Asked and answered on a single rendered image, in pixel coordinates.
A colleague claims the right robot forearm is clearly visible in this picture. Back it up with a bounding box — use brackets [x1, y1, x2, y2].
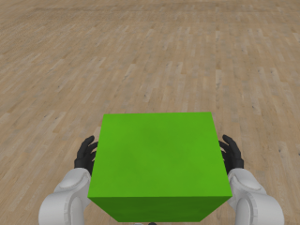
[227, 168, 285, 225]

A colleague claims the left robot forearm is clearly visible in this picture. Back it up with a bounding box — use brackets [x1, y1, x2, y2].
[38, 168, 91, 225]

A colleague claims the robot left hand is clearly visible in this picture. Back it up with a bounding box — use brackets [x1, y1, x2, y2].
[74, 135, 98, 177]

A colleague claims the robot right hand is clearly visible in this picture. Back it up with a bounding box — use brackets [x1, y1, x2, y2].
[218, 134, 245, 175]

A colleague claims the carton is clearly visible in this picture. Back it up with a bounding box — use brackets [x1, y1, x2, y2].
[87, 112, 233, 222]

